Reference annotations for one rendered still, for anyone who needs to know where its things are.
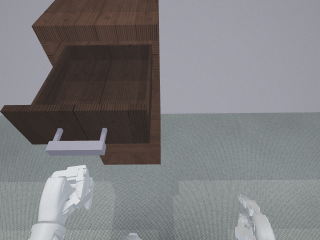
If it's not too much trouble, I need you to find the handle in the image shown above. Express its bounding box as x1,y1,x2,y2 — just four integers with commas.
45,128,108,156

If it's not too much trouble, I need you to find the robot right hand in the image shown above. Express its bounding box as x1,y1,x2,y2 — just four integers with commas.
235,194,276,240

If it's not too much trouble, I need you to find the robot left hand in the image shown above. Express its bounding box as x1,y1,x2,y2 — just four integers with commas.
38,165,94,225

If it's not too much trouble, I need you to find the cabinet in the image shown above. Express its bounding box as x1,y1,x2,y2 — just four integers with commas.
31,0,161,165

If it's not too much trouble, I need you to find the drawer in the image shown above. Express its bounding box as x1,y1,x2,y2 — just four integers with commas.
0,44,153,145

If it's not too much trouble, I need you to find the left robot forearm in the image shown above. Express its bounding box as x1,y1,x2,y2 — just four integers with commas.
28,221,67,240

